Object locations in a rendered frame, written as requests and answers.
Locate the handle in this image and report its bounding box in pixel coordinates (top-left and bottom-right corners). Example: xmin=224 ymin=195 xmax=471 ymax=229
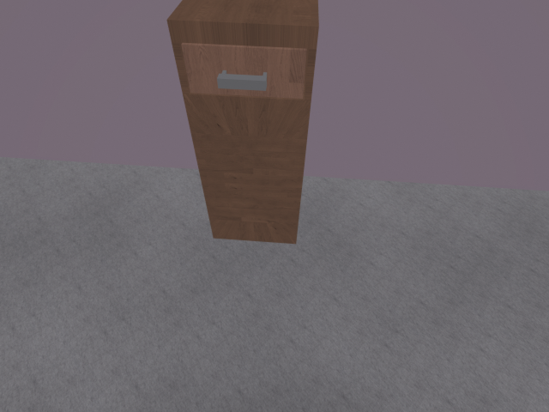
xmin=217 ymin=70 xmax=267 ymax=91

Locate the drawer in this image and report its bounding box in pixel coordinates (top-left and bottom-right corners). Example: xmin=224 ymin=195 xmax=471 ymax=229
xmin=181 ymin=43 xmax=307 ymax=99

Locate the cabinet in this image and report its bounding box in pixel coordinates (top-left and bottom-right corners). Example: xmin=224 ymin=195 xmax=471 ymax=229
xmin=167 ymin=0 xmax=319 ymax=244

